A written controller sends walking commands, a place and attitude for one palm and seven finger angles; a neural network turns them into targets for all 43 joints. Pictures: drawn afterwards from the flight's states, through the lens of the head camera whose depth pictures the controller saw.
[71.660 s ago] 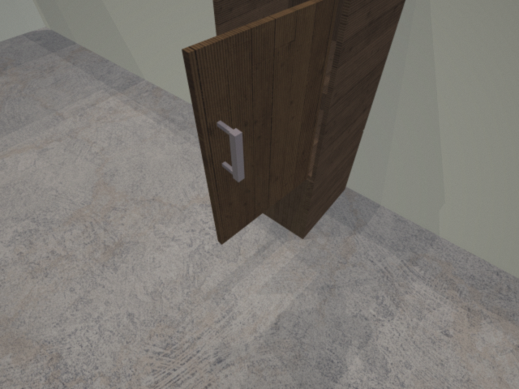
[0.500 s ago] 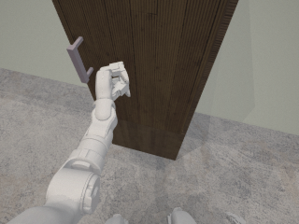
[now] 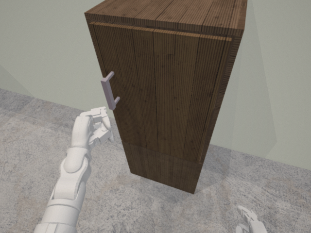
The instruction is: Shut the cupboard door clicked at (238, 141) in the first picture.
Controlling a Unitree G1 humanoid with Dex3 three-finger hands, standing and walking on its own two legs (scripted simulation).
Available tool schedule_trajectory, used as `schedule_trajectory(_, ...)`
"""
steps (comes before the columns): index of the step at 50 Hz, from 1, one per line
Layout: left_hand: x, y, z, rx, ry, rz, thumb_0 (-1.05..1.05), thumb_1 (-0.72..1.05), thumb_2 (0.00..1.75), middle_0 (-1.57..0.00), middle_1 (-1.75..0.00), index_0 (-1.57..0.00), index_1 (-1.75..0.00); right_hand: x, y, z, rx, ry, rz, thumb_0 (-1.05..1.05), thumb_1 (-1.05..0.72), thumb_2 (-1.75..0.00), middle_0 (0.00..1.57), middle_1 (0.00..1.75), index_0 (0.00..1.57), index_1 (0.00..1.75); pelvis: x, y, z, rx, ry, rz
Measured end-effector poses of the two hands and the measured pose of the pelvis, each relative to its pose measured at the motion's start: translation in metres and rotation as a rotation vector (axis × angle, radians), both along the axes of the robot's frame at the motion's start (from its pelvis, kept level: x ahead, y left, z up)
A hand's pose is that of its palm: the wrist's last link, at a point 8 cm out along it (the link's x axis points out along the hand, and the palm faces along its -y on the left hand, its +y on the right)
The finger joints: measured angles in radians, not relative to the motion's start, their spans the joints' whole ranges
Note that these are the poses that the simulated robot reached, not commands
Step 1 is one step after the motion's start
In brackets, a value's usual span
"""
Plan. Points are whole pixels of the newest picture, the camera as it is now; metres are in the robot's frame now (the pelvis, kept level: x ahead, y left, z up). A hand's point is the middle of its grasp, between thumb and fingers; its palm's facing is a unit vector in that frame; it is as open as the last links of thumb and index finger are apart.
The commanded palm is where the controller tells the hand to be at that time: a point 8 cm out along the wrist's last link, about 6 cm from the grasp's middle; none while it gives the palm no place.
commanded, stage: draw the hand back to the body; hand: left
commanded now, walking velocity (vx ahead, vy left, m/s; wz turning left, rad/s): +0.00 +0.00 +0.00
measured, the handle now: (111, 91) +0.57 +0.19 +0.04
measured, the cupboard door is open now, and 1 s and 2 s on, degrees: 0 0 0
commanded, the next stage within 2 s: step back with the hand held close in 1.02 s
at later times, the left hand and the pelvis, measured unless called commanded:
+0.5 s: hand (33, 158) +0.23 +0.25 +0.16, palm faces +0.37 -0.86 -0.33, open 5.0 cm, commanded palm +0.18 +0.29 +0.18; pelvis +0.01 +0.01 +0.02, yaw +1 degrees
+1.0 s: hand (5, 169) +0.20 +0.28 +0.18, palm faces +0.48 -0.79 -0.38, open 7.4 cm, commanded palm +0.15 +0.31 +0.20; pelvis +0.01 +0.01 +0.02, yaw +1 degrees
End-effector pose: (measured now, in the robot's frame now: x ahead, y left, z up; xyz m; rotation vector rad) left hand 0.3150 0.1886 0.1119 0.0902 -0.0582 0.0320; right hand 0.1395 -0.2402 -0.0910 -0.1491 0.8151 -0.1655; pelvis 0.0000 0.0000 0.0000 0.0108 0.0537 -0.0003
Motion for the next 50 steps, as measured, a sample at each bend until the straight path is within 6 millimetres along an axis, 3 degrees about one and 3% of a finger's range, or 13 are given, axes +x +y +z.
schedule_trajectory(7, -0.041, 0.03, 0.017, 0.127, 0.021, 0.086, 0.02, 0.9, 0.9, -1.11, -1.29, -1.11, -1.29, 0.035, 0.019, 0.028, -0.01, -0.101, 0.037, 0.02, -0.9, -0.9, 0.2, 0.3, 0.2, 0.3, 0.001, 0.004, 0.012, -0.001, -0.067, 0.006)
schedule_trajectory(14, -0.077, 0.063, 0.033, 0.168, 0.009, 0.203, 0.02, 0.9, 0.9, -0.93, -1.09, -0.93, -1.09, 0.055, 0.04, 0.04, -0.007, -0.148, 0.107, 0.01, -0.9, -0.9, 0.21, 0.3, 0.2, 0.3, 0.006, 0.008, 0.018, -0.006, -0.105, 0.014)
schedule_trajectory(23, -0.117, 0.096, 0.056, 0.245, -0.03, 0.324, 0.02, 0.9, 0.9, -0.69, -0.83, -0.68, -0.83, 0.058, 0.054, 0.037, 0.008, -0.143, 0.145, 0.02, -0.9, -0.9, 0.21, 0.3, 0.2, 0.3, 0.013, 0.013, 0.021, -0.009, -0.122, 0.017)
schedule_trajectory(35, -0.165, 0.133, 0.09, 0.393, -0.073, 0.482, 0.01, 0.89, 0.9, -0.36, -0.47, -0.36, -0.47, 0.053, 0.044, 0.03, 0.0, -0.134, 0.124, 0.02, -0.9, -0.9, 0.21, 0.3, 0.2, 0.3, 0.018, 0.014, 0.021, -0.011, -0.124, 0.015)
schedule_trajectory(45, -0.165, 0.128, 0.077, 0.332, -0.06, 0.496, 0.01, 0.89, 0.9, -0.23, -0.33, -0.23, -0.33, 0.053, 0.035, 0.033, -0.03, -0.149, 0.125, 0.02, -0.9, -0.9, 0.21, 0.3, 0.2, 0.3, 0.013, 0.011, 0.02, -0.007, -0.128, 0.02)
schedule_trajectory(50, -0.162, 0.122, 0.08, 0.337, -0.081, 0.465, 0.01, 0.89, 0.9, -0.22, -0.31, -0.21, -0.31, 0.053, 0.034, 0.038, -0.028, -0.176, 0.112, 0.02, -0.9, -0.9, 0.21, 0.3, 0.2, 0.3, 0.013, 0.009, 0.02, -0.01, -0.133, 0.014)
